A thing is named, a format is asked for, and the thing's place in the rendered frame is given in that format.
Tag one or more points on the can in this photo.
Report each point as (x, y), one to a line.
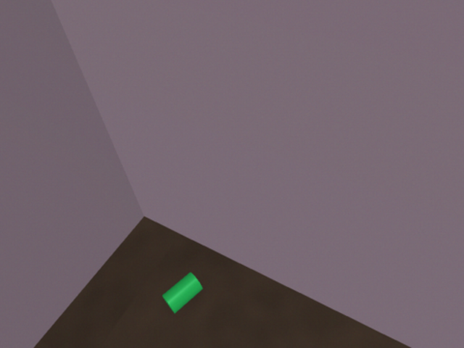
(181, 293)

